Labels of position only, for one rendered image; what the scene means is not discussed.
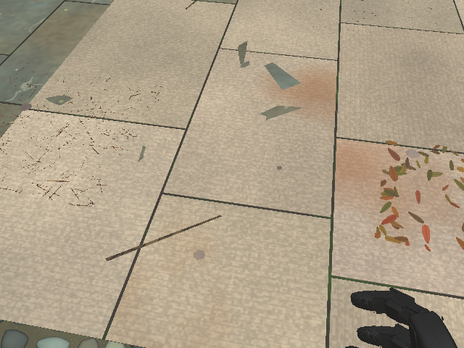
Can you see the right robot hand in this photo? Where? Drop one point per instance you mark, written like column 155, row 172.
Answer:
column 426, row 328

